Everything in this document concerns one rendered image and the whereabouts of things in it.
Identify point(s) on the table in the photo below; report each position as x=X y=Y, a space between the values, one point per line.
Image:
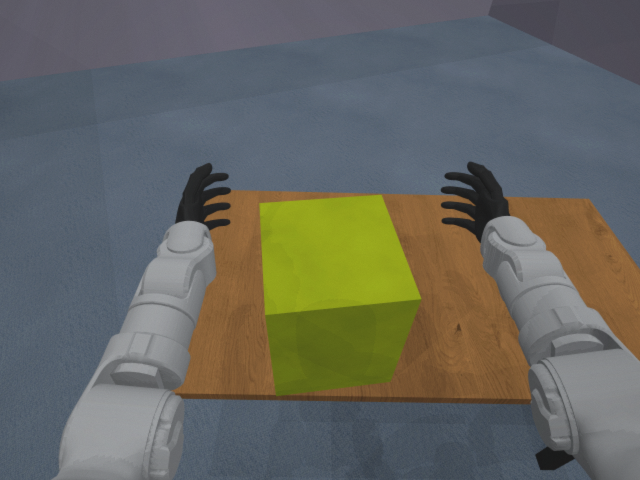
x=463 y=344

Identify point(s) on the carton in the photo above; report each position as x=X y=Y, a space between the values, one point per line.
x=339 y=296

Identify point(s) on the right robot upper arm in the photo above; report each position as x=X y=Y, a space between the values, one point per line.
x=588 y=405

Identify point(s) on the robot right hand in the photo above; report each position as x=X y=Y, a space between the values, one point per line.
x=488 y=198

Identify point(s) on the robot right forearm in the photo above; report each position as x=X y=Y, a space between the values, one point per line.
x=548 y=311

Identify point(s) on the left robot upper arm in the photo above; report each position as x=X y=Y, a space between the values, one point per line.
x=124 y=433

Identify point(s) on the robot left hand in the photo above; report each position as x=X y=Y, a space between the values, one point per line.
x=191 y=207

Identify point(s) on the robot left forearm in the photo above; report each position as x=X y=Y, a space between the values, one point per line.
x=151 y=349

